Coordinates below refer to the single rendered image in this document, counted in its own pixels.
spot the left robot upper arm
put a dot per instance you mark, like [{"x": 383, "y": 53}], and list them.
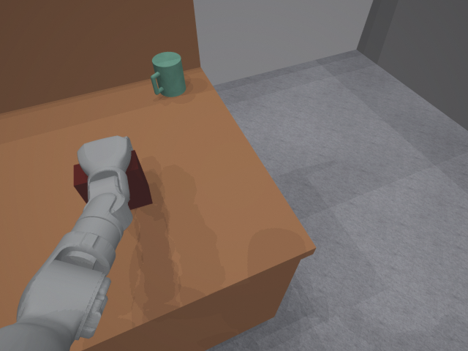
[{"x": 66, "y": 303}]

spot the sponge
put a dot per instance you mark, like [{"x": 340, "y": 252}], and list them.
[{"x": 138, "y": 186}]

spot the left robot hand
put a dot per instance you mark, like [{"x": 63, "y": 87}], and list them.
[{"x": 112, "y": 151}]

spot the robot left forearm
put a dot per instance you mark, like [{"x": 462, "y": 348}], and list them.
[{"x": 93, "y": 240}]

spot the table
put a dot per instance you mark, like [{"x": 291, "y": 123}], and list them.
[{"x": 215, "y": 252}]

